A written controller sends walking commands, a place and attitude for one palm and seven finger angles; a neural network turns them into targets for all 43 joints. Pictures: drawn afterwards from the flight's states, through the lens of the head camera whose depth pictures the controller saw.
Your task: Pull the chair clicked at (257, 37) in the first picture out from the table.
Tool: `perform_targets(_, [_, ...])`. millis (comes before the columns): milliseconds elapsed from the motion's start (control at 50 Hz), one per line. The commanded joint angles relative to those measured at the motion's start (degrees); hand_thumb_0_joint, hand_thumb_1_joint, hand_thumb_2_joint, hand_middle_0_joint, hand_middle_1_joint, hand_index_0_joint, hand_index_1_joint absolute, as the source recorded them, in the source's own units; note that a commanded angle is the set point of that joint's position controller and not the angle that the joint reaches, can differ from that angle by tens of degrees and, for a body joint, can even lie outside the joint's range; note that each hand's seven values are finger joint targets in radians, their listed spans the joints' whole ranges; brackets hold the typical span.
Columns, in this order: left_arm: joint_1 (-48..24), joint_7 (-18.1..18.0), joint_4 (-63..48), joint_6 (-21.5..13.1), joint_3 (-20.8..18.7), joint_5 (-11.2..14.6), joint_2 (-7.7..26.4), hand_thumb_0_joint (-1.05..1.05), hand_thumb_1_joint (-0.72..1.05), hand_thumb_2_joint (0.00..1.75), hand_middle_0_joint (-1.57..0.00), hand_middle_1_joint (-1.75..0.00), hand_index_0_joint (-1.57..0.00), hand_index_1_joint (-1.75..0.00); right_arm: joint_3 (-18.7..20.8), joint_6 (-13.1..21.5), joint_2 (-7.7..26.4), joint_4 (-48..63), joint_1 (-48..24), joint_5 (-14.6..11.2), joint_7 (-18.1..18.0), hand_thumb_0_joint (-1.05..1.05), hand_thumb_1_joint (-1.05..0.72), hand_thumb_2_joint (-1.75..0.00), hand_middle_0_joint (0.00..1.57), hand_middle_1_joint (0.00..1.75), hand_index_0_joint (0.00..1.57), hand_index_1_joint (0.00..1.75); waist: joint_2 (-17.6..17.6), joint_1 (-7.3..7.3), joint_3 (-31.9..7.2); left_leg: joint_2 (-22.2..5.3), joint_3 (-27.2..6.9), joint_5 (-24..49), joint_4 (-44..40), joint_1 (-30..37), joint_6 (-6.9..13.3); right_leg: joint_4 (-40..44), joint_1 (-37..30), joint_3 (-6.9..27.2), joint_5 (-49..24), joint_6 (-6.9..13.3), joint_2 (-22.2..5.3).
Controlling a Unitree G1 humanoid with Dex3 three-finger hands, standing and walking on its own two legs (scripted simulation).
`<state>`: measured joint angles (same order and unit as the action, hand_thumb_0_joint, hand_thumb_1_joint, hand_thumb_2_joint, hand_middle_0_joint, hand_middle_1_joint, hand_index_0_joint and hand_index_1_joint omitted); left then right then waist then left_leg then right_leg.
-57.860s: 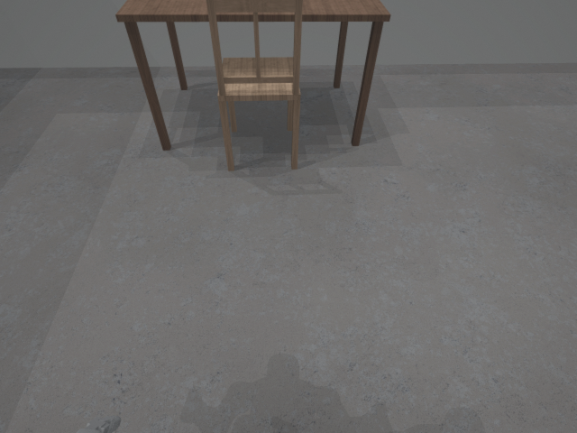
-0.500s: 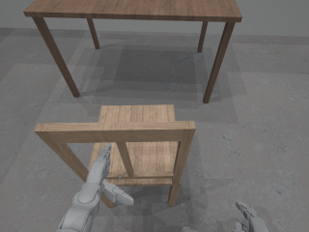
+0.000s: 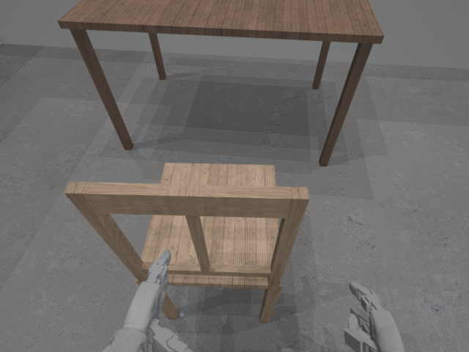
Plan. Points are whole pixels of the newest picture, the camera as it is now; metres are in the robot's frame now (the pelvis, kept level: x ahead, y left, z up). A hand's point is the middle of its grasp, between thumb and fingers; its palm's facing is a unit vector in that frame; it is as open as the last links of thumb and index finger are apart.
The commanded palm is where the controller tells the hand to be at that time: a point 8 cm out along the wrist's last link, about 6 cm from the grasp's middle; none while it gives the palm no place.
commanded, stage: draw the hand back to the body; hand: left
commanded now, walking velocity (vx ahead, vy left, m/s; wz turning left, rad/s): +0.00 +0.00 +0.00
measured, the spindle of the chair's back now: (199, 243) +0.34 +0.08 -0.06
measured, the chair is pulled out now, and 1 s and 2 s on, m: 0.63 0.63 0.63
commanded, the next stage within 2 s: step back with the hand held close in 1.60 s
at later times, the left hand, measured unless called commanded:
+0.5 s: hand (136, 303) +0.19 +0.14 +0.08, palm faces +0.01 -1.00 -0.08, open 17.5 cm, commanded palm +0.16 +0.20 +0.09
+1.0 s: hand (27, 273) +0.20 +0.23 +0.17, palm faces +0.36 -0.85 -0.38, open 12.6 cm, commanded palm +0.15 +0.28 +0.19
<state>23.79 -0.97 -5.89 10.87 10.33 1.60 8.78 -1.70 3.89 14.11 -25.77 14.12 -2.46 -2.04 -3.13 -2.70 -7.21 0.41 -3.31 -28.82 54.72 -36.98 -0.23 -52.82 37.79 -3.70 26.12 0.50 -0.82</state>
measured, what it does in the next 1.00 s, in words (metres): stands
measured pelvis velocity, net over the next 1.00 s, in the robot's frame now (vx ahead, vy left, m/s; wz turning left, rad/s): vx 0.01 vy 0.00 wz -0.01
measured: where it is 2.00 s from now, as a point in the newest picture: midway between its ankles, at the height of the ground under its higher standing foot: outside the picture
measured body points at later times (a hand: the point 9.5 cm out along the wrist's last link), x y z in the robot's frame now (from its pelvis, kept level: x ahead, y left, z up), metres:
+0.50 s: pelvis -0.01 +0.00 -0.01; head +0.02 -0.02 +0.43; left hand +0.18 +0.19 +0.09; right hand +0.16 -0.23 -0.10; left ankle -0.02 +0.12 -0.69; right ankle +0.00 -0.12 -0.69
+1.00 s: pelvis +0.01 +0.00 +0.04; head +0.00 -0.02 +0.49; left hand +0.17 +0.27 +0.19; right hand +0.21 -0.21 -0.04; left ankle -0.02 +0.12 -0.69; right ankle +0.00 -0.12 -0.69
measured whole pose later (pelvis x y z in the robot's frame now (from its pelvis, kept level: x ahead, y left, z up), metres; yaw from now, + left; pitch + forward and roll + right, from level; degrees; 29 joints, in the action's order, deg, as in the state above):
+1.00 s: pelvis +0.01 +0.00 +0.04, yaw +0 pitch -1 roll -1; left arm 31.9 -9.4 -25.3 -3.5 -11.0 3.2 17.9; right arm -1.3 5.4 12.1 -33.4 10.3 -2.5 -4.9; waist -4.9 2.9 -1.9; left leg 0.0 -2.6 -23.3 38.7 -14.5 0.2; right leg -36.6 15.4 -3.1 20.4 0.1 -0.4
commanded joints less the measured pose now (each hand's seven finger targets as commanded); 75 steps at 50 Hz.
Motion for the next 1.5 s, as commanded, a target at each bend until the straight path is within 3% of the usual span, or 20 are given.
perform_targets(0, [1.6, -0.1, -15.2, -2.9, 0.3, -0.3, 1.5, 0.00, -0.55, 0.20, 0.00, 0.00, 0.00, 0.00, 2.8, 3.5, 6.3, 10.1, -2.8, 0.1, -0.9, 0.00, -0.90, -0.90, 0.20, 0.30, 0.20, 0.30, 3.7, -1.07, -9.2, 0.9, 0.9, 18.5, -6.2, 3.8, 2.1, 7.1, -6.5, -0.1, -15.5, 0.0, 0.3])
perform_targets(20, [-5.7, -1.1, -25.3, -12.1, -3.1, 7.2, -2.5, 0.00, -0.55, 0.20, 0.00, 0.00, 0.00, 0.00, 2.9, 5.3, 5.2, 8.6, -3.2, 0.5, -1.2, 0.00, -0.90, -0.90, 0.20, 0.30, 0.20, 0.30, 7.7, -1.28, -8.5, 0.9, 0.3, 18.6, -3.4, 1.6, 1.2, 5.4, -3.7, -1.4, -16.6, 0.2, 1.0])
perform_targets(40, [-1.3, -1.4, -21.4, -16.4, -5.5, 6.0, 0.9, 0.00, -0.55, 0.20, 0.00, 0.00, 0.00, 0.00, 3.3, 6.8, 5.4, 6.8, -3.2, 0.7, -1.0, 0.00, -0.90, -0.90, 0.20, 0.30, 0.20, 0.30, 5.1, 0.02, -10.3, 0.9, 0.7, 18.2, -2.4, 1.3, 1.1, 4.1, -3.3, -0.7, -15.5, 0.5, 0.9])
perform_targets(140, [3.0, -2.3, -24.1, -29.1, -7.3, 6.5, 1.2, 0.00, -0.55, 0.20, 0.00, 0.00, 0.00, 0.00, 4.1, 8.8, 4.0, 4.6, -3.4, 0.6, 1.0, 0.00, -0.90, -0.90, 0.20, 0.30, 0.20, 0.30, -1.1, 1.60, -10.8, 0.5, 0.8, 19.4, -0.6, -0.3, 0.0, 0.0, 0.7, -0.8, -13.3, 1.1, 1.2])
perform_targets(200, [5.3, -1.9, -19.6, -37.1, -5.7, 4.3, -0.2, 0.00, -0.55, 0.20, 0.00, 0.00, 0.00, 0.00, 4.7, 8.5, 3.9, 3.8, -5.0, 1.2, 2.9, 0.00, -0.90, -0.90, 0.20, 0.30, 0.20, 0.30, 1.4, 1.30, -8.9, 0.1, 0.7, 16.0, 2.1, -5.2, 0.0, -2.7, 5.0, -0.6, -10.5, 1.1, 1.5])
perform_targets(260, [9.8, 1.0, -18.3, -33.0, -5.6, 3.3, 1.5, 0.00, -0.55, 0.20, 0.00, 0.00, 0.00, 0.00, 4.9, 6.4, 5.3, 7.2, -5.6, 0.2, 3.0, 0.00, -0.90, -0.90, 0.20, 0.30, 0.20, 0.30, 2.2, 1.82, -9.9, 0.1, 1.6, 10.3, -0.6, -5.8, 0.8, 0.1, 0.6, 0.6, -6.4, 0.9, 1.2])
perform_targets(340, [6.6, 2.9, -30.2, -25.4, -11.6, 7.0, 8.0, 0.00, -0.55, 0.20, 0.00, 0.00, 0.00, 0.00, 4.3, 4.5, 5.9, 10.4, -6.2, -1.2, 0.3, 0.00, -0.90, -0.90, 0.20, 0.30, 0.20, 0.30, 3.4, 1.57, -13.6, 0.5, 1.9, 9.0, -3.2, -2.5, 1.9, 4.5, -6.1, 1.6, -4.8, 0.2, 0.9])
perform_targets(420, [5.9, 0.6, -35.4, -26.7, -17.5, 10.6, 9.8, 0.00, -0.51, 0.22, -0.01, -0.01, -0.01, -0.01, 3.7, 6.1, 4.6, 8.3, -5.3, -1.4, -1.6, 0.00, -0.90, -0.90, 0.20, 0.30, 0.20, 0.30, 4.9, 2.00, -11.0, 0.4, 1.2, 12.5, -4.4, -0.1, 1.8, 6.5, -7.9, 0.7, -8.0, 0.2, 1.5])
perform_targets(500, [9.2, 2.1, -29.3, -28.0, -15.9, 11.6, 6.3, 0.00, -0.37, 0.29, -0.02, -0.04, -0.02, -0.04, 3.6, 8.0, 4.5, 5.5, -4.3, -1.7, -1.1, 0.00, -0.90, -0.90, 0.20, 0.30, 0.20, 0.30, 4.0, 1.05, -5.8, 0.2, 0.8, 13.4, -6.0, 1.6, 1.4, 7.9, -6.6, -0.6, -9.5, 0.0, 1.6])
perform_targets(520, [15.1, -3.3, -23.6, -21.8, -20.2, 2.7, 17.1, 0.00, -0.33, 0.31, -0.03, -0.05, -0.03, -0.05, 4.6, 5.1, 4.2, 5.4, -4.8, -1.0, -2.1, 0.00, -0.90, -0.90, 0.20, 0.30, 0.20, 0.30, 3.3, 4.54, -7.0, -1.4, 0.9, 13.9, -7.8, 5.3, 1.7, 10.9, -10.9, 3.0, -9.8, 1.2, -0.9])
perform_targets(540, [15.0, -4.6, -27.7, -19.5, -15.2, 2.4, 10.0, 0.00, -0.30, 0.32, -0.04, -0.05, -0.04, -0.05, 3.7, 3.9, 3.4, 7.3, -5.3, -0.8, -2.1, 0.00, -0.90, -0.90, 0.20, 0.30, 0.20, 0.30, 2.1, 2.75, -4.3, -0.9, 1.3, 14.4, -9.0, 7.0, 1.9, 12.3, -10.9, 2.1, -11.5, 0.7, -1.7])
perform_targets(620, [13.9, -7.0, -29.0, -16.8, -17.6, 1.4, 12.3, 0.00, -0.15, 0.39, -0.05, -0.08, -0.05, -0.08, 3.8, 1.8, 3.4, 6.6, -6.7, -0.6, -2.8, 0.00, -0.90, -0.90, 0.20, 0.30, 0.20, 0.30, 1.3, 3.40, -2.0, -1.2, 1.6, 15.8, -11.7, 10.4, 2.0, 15.4, -14.5, 1.8, -13.5, 0.7, -1.7])
perform_targets(720, [7.0, -9.3, -35.2, -17.2, -22.3, 1.1, 18.4, 0.00, 0.03, 0.48, -0.08, -0.12, -0.08, -0.12, 2.7, 3.3, 3.9, 5.4, -8.5, -0.1, -4.1, 0.00, -0.90, -0.90, 0.20, 0.30, 0.20, 0.30, -0.6, 4.16, 0.0, -1.3, 0.9, 16.1, -16.2, 15.8, 2.0, 18.9, -17.9, 1.7, -13.0, 1.0, -1.8])
perform_targets(900, [6.9, -9.2, -29.9, -17.5, -25.9, 1.5, 16.6, 0.00, 0.36, 0.64, -0.13, -0.19, -0.13, -0.19, 2.7, 4.7, 3.8, 1.9, -9.9, 0.2, -3.6, 0.00, -0.90, -0.90, 0.20, 0.30, 0.20, 0.30, 3.2, 5.18, 3.7, -1.7, 0.7, 20.5, -22.1, 21.6, 1.8, 22.7, -22.9, 0.9, -17.8, 0.7, -1.2])
perform_targets(1120, [0.6, -9.2, -33.3, -18.7, -36.3, 1.8, 22.8, 0.00, 0.75, 0.83, -0.18, -0.27, -0.18, -0.27, 2.6, 6.2, 3.9, -1.2, -11.5, 0.6, -3.1, 0.00, -0.90, -0.90, 0.20, 0.30, 0.20, 0.30, -2.9, 6.27, 3.4, -2.0, 1.0, 26.6, -27.0, 26.5, 1.2, 26.6, -29.4, 1.4, -22.4, 1.3, -1.0])
perform_targets(1200, [-0.4, -9.2, -32.4, -19.1, -39.1, 2.4, 23.5, 0.00, 0.90, 0.90, -0.20, -0.30, -0.20, -0.30, 3.0, 6.3, 4.2, -2.2, -11.4, 0.7, -2.8, 0.00, -0.90, -0.90, 0.20, 0.30, 0.20, 0.30, -1.2, 6.47, 2.7, -2.4, 1.1, 29.9, -28.0, 28.2, 1.3, 27.3, -30.9, 1.1, -24.7, 1.1, -1.1])
perform_targets(1300, [2.9, -7.8, -25.3, -18.2, -34.6, 2.6, 18.0, 0.00, 0.90, 0.90, -0.20, -0.30, -0.20, -0.30, 4.1, 4.9, 4.6, -3.2, -11.7, 0.7, -2.2, 0.00, -0.90, -0.90, 0.20, 0.30, 0.20, 0.30, 5.0, 6.04, 5.6, -2.5, 1.6, 29.3, -28.6, 27.8, 1.8, 28.6, -30.1, 0.8, -25.2, 0.5, -1.1])
perform_targets(1400, [0.7, -8.1, -32.9, -19.5, -37.2, 2.0, 22.5, 0.00, 0.90, 0.90, -0.20, -0.30, -0.20, -0.30, 4.1, 5.5, 4.7, -2.4, -12.1, 1.0, -2.2, 0.00, -0.90, -0.90, 0.20, 0.30, 0.20, 0.30, 0.2, 6.91, -0.4, -2.2, 1.6, 31.3, -29.1, 30.1, 1.9, 28.6, -33.5, 1.3, -26.5, 0.8, -1.4])
perform_targets(1440, [-0.3, -8.6, -37.1, -19.8, -37.8, 1.5, 23.9, 0.00, 0.90, 0.90, -0.20, -0.30, -0.20, -0.30, 3.5, 6.5, 4.3, -2.6, -11.8, 1.1, -2.2, 0.00, -0.90, -0.90, 0.20, 0.30, 0.20, 0.30, -6.1, 6.99, -1.5, -2.2, 1.2, 34.1, -29.2, 31.1, 1.3, 28.5, -34.4, 1.4, -26.7, 1.1, -1.5])
perform_targets(1480, [1.1, -8.8, -37.0, -19.3, -37.6, 1.5, 23.5, 0.00, 0.90, 0.90, -0.20, -0.30, -0.20, -0.30, 3.4, 7.0, 4.2, -2.9, -11.6, 1.1, -2.1, 0.00, -0.90, -0.90, 0.20, 0.30, 0.20, 0.30, -5.8, 6.93, -1.0, -2.6, 1.0, 37.7, -29.2, 31.7, 1.0, 28.5, -34.3, 1.1, -27.5, 1.1, -1.3])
